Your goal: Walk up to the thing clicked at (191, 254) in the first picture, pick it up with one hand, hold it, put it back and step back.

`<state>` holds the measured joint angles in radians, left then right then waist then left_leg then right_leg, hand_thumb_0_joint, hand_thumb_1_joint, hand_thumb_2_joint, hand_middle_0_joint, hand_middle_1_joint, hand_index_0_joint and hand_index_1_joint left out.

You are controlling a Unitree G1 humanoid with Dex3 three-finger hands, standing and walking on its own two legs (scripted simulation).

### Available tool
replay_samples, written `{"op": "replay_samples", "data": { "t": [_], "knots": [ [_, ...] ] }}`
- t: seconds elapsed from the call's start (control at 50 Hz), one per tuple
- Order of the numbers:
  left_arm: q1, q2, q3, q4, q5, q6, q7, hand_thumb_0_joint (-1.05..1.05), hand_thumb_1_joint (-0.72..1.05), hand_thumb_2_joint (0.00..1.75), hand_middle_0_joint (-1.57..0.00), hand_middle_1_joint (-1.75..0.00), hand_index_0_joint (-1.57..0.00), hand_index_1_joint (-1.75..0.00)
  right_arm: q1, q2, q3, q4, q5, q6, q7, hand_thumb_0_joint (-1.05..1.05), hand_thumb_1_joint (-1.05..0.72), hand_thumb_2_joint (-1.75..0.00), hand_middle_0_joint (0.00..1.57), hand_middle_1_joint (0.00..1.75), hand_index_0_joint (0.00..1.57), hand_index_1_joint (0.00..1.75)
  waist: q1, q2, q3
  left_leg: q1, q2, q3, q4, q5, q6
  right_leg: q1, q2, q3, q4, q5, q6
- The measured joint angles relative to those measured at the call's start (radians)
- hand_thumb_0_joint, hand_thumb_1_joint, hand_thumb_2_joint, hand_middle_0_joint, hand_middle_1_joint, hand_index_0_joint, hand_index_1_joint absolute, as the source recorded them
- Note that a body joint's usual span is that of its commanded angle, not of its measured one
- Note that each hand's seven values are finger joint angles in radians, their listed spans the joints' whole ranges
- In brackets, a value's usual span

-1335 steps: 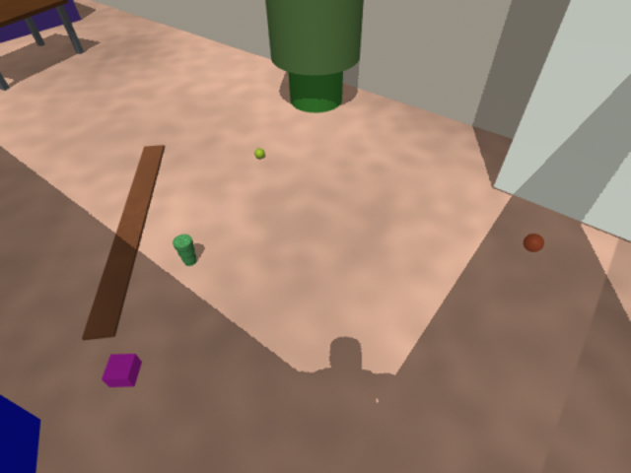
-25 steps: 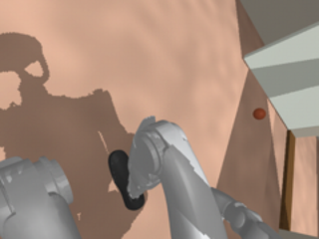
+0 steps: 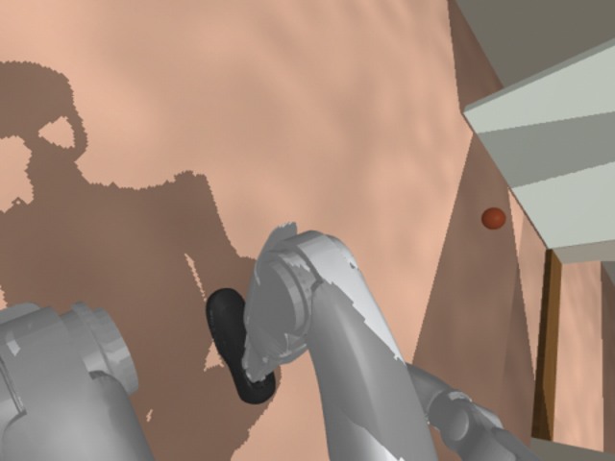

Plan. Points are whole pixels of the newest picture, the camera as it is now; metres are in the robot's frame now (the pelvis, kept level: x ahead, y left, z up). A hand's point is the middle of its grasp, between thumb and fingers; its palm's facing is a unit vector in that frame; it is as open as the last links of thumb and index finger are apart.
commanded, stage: withdraw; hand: left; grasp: from the side
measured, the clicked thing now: out of the picture +0.49 +0.27 -0.24
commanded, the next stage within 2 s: rise in 0.18 s
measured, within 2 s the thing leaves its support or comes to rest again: neither
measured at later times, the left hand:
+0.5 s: hand out of the picture +0.45 +0.40 -0.11, palm faces +0.41 -0.89 -0.21, open 17.5 cm
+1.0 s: hand out of the picture +0.30 +0.34 +0.06, palm faces +0.27 -0.84 -0.46, open 17.2 cm
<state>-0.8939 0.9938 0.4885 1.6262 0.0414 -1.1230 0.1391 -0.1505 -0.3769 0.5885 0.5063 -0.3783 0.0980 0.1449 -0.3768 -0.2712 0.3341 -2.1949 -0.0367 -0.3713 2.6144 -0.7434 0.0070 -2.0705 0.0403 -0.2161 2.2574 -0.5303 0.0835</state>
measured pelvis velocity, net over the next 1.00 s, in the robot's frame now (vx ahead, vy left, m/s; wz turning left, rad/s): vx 0.03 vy -0.02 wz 0.21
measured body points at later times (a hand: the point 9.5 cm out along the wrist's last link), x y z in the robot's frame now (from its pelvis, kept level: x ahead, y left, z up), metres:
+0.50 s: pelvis +0.00 -0.01 +0.02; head +0.22 +0.18 +0.37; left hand +0.42 +0.44 -0.10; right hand +0.14 -0.26 -0.04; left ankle +0.07 +0.11 -0.27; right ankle +0.17 -0.14 -0.27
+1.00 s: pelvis +0.03 -0.02 +0.16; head +0.21 +0.07 +0.57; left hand +0.28 +0.39 +0.09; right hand +0.25 -0.22 +0.04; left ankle +0.07 +0.11 -0.27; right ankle +0.17 -0.14 -0.27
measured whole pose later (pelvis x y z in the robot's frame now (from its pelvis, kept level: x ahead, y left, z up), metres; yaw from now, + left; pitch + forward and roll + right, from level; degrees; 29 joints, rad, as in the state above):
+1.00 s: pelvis +0.03 -0.02 +0.16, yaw +12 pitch +33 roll -5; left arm -0.23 0.50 0.28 0.53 0.09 -0.07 0.02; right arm 0.09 -0.24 0.03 0.50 0.04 0.17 0.00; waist -0.07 0.00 -0.16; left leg -1.88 0.00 -0.08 1.98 -0.69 0.01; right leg -1.88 -0.04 -0.01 1.87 -0.58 0.05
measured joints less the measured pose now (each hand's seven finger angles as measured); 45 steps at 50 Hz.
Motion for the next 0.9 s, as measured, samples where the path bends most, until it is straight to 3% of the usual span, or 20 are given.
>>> {"op": "replay_samples", "data": {
  "t": [0.1,0.16,0.32,0.38,0.48,0.56,0.64,0.76,0.9],
  "knots": [
    [0.014,0.009,0.073,-0.097,0.001,0.036,-0.022,-0.02,-0.57,0.14,-0.15,-0.11,-0.14,-0.13,0.023,-0.004,-0.015,-0.007,0.012,0.008,-0.007,0.0,-0.91,-0.9,0.21,0.3,0.2,0.3,0.015,0.0,-0.002,0.005,0.0,0.002,-0.004,0.0,-0.007,0.0,-0.003,0.002,0.002,0.001,0.001],
    [0.008,0.022,0.094,-0.159,-0.007,0.079,-0.046,-0.02,-0.59,0.12,-0.11,-0.08,-0.1,-0.09,0.046,-0.003,-0.038,0.001,0.028,0.018,-0.011,0.0,-0.91,-0.9,0.21,0.3,0.2,0.3,0.027,0.011,-0.02,0.001,-0.003,0.01,-0.011,0.004,-0.009,-0.006,-0.009,0.009,0.005,-0.002,0.001],
    [0.042,0.028,0.041,-0.217,-0.075,0.224,-0.207,-0.02,-0.6,0.07,-0.06,-0.04,-0.06,-0.05,0.097,-0.011,-0.11,0.027,0.101,0.039,-0.029,0.0,-0.91,-0.9,0.21,0.3,0.2,0.3,0.065,0.082,-0.095,-0.021,-0.003,0.06,-0.044,0.02,0.008,-0.027,-0.026,0.042,0.0,-0.01,-0.005],
    [0.035,0.008,0.037,-0.214,0.012,0.316,-0.208,-0.02,-0.6,0.07,-0.06,-0.04,-0.06,-0.05,0.12,0.009,-0.171,0.041,0.141,0.046,-0.028,0.0,-0.9,-0.9,0.21,0.3,0.2,0.3,0.084,0.095,-0.131,-0.03,0.001,0.084,-0.063,0.028,0.013,-0.041,-0.03,0.058,-0.005,-0.01,-0.02],
    [0.037,-0.04,0.045,-0.274,0.114,0.479,-0.194,-0.02,-0.6,0.09,-0.08,-0.07,-0.07,-0.08,0.16,0.035,-0.249,0.053,0.187,0.068,-0.018,0.0,-0.94,-0.92,0.21,0.3,0.2,0.3,0.107,0.118,-0.195,-0.041,0.001,0.125,-0.097,0.039,0.018,-0.062,-0.043,0.087,-0.009,-0.016,-0.04],
    [0.063,-0.06,0.054,-0.362,0.147,0.582,-0.18,-0.02,-0.55,0.11,-0.09,-0.08,-0.08,-0.08,0.204,0.052,-0.317,0.053,0.222,0.081,-0.015,0.0,-0.94,-0.91,0.21,0.3,0.2,0.3,0.124,0.147,-0.255,-0.044,0.001,0.156,-0.123,0.038,0.019,-0.076,-0.053,0.112,-0.012,-0.028,-0.045],
    [0.132,-0.116,0.02,-0.475,0.138,0.682,-0.173,-0.02,-0.49,0.12,-0.09,-0.08,-0.08,-0.08,0.254,0.065,-0.391,0.068,0.267,0.091,-0.019,0.0,-0.92,-0.91,0.21,0.3,0.2,0.3,0.163,0.197,-0.326,-0.042,0.003,0.194,-0.168,0.034,0.025,-0.087,-0.062,0.141,-0.03,-0.044,-0.05],
    [0.338,-0.274,-0.074,-0.741,0.108,0.838,-0.18,-0.02,-0.48,0.11,-0.08,-0.07,-0.07,-0.07,0.293,0.088,-0.495,0.079,0.346,0.114,-0.031,0.01,-0.91,-0.9,0.21,0.3,0.2,0.3,0.235,0.262,-0.426,0.009,0.013,0.258,-0.288,0.034,0.035,-0.065,-0.072,0.191,-0.107,-0.055,-0.045],
    [0.564,-0.422,-0.157,-1.0,0.074,0.983,-0.154,-0.01,-0.5,0.08,-0.07,-0.06,-0.07,-0.06,0.264,0.12,-0.545,0.031,0.404,0.11,-0.088,0.01,-0.91,-0.9,0.21,0.3,0.2,0.3,0.284,0.277,-0.476,0.167,0.026,0.29,-0.481,0.045,0.019,0.058,-0.076,0.212,-0.261,-0.048,-0.033]
  ]
}}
